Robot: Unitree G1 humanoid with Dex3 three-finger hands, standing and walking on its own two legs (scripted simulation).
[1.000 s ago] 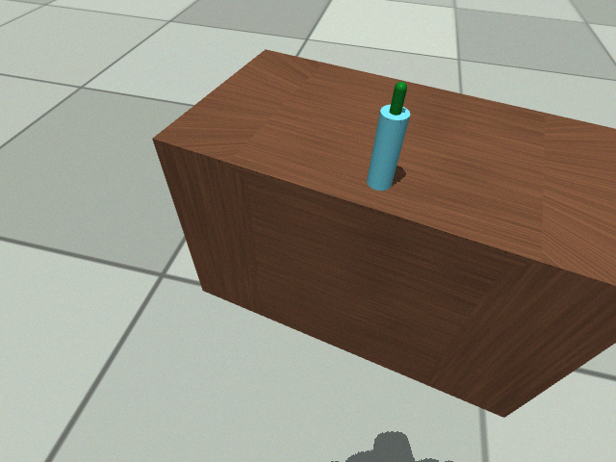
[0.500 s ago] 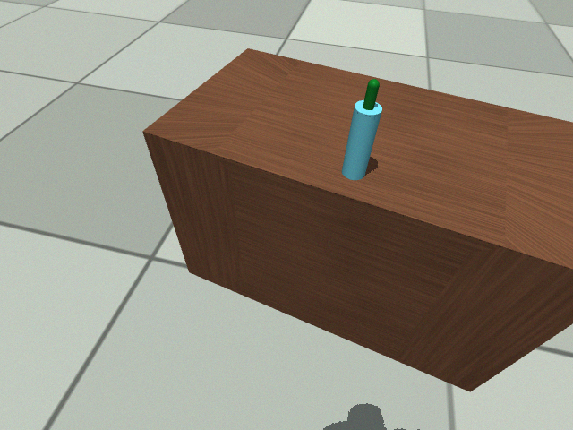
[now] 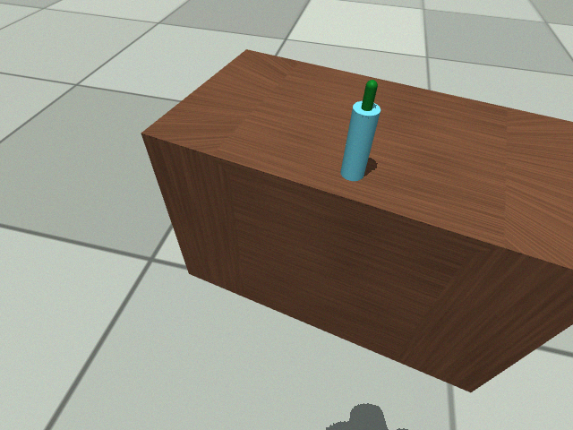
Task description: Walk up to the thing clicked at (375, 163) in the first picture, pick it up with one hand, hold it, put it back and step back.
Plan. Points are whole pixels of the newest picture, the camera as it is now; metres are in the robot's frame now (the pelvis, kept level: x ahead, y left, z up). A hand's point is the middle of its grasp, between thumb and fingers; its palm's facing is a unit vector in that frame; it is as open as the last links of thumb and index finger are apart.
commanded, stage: stand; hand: left
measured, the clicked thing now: (361, 132) +0.70 -0.17 +0.04
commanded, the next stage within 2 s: walk up in 0.12 s
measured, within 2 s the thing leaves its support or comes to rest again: neither
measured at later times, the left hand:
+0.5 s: hand out of the picture +0.15 +0.19 -0.17, palm faces -0.19 -0.90 -0.40, open 7.4 cm
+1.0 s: hand (251, 306) +0.38 +0.06 -0.16, palm faces -0.42 -0.84 -0.35, open 7.4 cm
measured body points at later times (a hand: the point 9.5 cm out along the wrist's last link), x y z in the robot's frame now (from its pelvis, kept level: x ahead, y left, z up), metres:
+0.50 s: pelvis +0.05 -0.09 -0.04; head +0.06 -0.10 +0.41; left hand +0.16 +0.24 -0.14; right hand +0.05 -0.46 -0.14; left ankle +0.01 +0.09 -0.71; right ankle +0.07 -0.24 -0.75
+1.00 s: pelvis +0.18 -0.15 -0.02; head +0.23 -0.14 +0.43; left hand +0.40 +0.11 -0.14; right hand +0.07 -0.46 -0.11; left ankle +0.21 -0.03 -0.75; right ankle +0.21 -0.32 -0.71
